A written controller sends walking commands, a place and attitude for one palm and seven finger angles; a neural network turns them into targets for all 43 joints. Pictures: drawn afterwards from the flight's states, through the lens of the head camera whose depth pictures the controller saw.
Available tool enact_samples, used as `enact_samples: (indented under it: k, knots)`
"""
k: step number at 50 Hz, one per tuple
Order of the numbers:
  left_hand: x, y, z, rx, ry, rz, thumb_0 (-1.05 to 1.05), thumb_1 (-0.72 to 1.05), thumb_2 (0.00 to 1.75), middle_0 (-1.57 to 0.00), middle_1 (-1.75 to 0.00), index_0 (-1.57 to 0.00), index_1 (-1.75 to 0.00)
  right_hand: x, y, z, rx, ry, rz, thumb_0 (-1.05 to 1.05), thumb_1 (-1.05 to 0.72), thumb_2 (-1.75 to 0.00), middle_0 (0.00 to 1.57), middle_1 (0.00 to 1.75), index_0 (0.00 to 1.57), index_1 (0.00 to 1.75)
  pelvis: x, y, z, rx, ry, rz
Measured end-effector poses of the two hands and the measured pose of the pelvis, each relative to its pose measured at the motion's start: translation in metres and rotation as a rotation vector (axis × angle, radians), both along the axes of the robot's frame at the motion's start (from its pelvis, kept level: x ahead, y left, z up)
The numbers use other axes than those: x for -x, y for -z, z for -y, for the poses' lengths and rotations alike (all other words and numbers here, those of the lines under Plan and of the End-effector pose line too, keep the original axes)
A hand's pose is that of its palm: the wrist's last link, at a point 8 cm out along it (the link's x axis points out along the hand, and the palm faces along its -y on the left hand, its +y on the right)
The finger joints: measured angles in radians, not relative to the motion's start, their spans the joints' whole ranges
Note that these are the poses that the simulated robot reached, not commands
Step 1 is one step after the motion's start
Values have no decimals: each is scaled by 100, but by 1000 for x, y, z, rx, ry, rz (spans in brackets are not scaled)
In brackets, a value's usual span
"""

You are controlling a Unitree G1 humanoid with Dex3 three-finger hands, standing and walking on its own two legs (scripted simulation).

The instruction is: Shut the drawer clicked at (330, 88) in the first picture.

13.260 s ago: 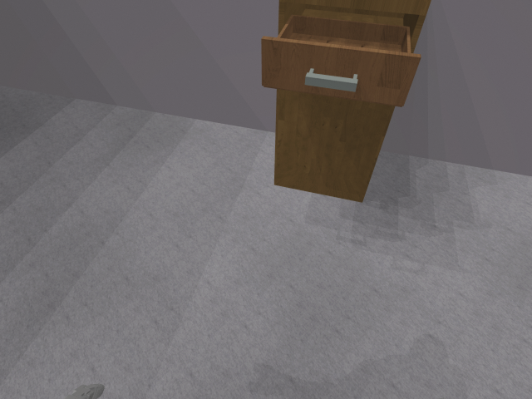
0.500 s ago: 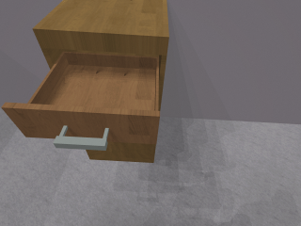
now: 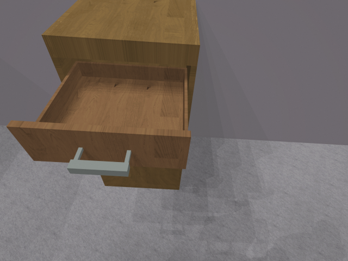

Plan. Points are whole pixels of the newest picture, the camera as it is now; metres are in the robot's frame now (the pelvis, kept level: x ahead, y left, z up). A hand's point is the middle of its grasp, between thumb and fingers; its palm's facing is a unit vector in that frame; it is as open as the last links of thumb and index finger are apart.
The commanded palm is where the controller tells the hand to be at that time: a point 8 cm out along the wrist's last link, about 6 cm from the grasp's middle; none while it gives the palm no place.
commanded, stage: raise the hand and make a fist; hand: left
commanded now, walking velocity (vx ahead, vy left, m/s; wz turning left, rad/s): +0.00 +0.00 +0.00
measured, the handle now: (102, 160) +0.33 +0.20 +0.04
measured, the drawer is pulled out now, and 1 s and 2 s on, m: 0.30 0.30 0.30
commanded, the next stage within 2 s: bring the fist close to the handle in 1.88 s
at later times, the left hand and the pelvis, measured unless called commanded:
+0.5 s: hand out of the picture +0.12 +0.15 -0.02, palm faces +0.19 -0.98 -0.07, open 5.4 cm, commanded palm +0.10 +0.20 +0.00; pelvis -0.02 -0.04 -0.07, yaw +4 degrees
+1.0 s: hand (92, 240) +0.15 +0.17 +0.05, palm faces +0.06 -1.00 -0.07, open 3.2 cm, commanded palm +0.10 +0.21 +0.07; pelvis +0.01 -0.04 -0.04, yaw +3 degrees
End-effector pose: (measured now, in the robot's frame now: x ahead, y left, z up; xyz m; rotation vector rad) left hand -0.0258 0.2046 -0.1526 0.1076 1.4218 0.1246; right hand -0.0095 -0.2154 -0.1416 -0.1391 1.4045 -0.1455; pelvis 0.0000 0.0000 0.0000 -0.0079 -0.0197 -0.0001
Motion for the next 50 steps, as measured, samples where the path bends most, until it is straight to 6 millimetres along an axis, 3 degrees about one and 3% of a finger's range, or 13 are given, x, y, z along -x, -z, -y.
enact_samples:
  k: [2,4,6,9,12,14,17,21,25,30,36,43,50]
  knots:
    - [-25,-16,-12,-46,-59,129,2,94,90,-21,-30,-21,-30,-7,-4,4,23,-5,90,2,-94,-90,20,30,21,30,2,2,-1,-2,-4,0]
    - [-61,-49,-31,-139,-78,374,5,97,90,-22,-31,-22,-31,-22,-10,12,47,4,243,2,-94,-90,20,30,21,30,2,5,0,-17,-14,-12]
    - [-101,-87,-36,-173,-76,625,5,98,90,-23,-33,-23,-33,-44,-14,20,60,-13,387,3,-94,-90,20,30,21,30,3,9,-1,-16,-36,-20]
    - [-157,-139,-22,-141,-33,999,4,97,90,-26,-37,-25,-36,-83,-22,31,75,-60,573,2,-93,-90,20,30,21,30,9,17,-1,-6,-49,-52]
    - [-188,-164,7,15,15,1306,3,96,90,-30,-41,-30,-41,-125,-35,41,85,-99,726,2,-92,-90,20,30,21,30,14,30,5,-7,-31,-107]
    - [-190,-164,25,112,72,1427,2,95,90,-33,-45,-33,-45,-151,-44,47,87,-128,805,2,-92,-90,20,30,20,30,16,40,10,-7,-21,-133]
    - [-174,-146,37,155,122,1422,1,93,90,-39,-51,-39,-51,-186,-55,51,89,-165,893,1,-92,-90,20,30,20,30,18,55,20,-12,-15,-157]
    - [-135,-125,24,64,56,1290,1,91,90,-48,-59,-48,-59,-222,-60,48,76,-218,955,1,-91,-90,19,30,20,30,18,67,33,-4,-33,-170]
    - [-111,-140,6,-80,2,1322,2,91,90,-56,-68,-55,-68,-237,-50,38,35,-278,966,1,-91,-90,19,30,20,30,17,73,45,19,-64,-184]
    - [-130,-167,10,-63,105,1453,2,91,90,-65,-79,-65,-79,-228,-24,29,-33,-289,905,1,-91,-90,20,30,21,30,18,75,55,36,-86,-189]
    - [-165,-173,6,22,151,1336,1,90,90,-77,-92,-77,-92,-193,-8,41,-41,-156,777,1,-91,-90,20,30,21,30,6,60,61,12,-71,-179]
    - [-165,-197,-14,-34,113,1333,2,90,90,-91,-107,-91,-107,-171,-18,73,47,-77,736,2,-91,-90,20,30,21,30,-9,44,55,-2,-49,-162]
    - [-151,-207,-13,9,120,1352,1,90,90,-105,-122,-105,-122,-187,-44,77,106,-103,829,2,-91,-90,19,30,20,30,-12,37,40,5,-46,-143]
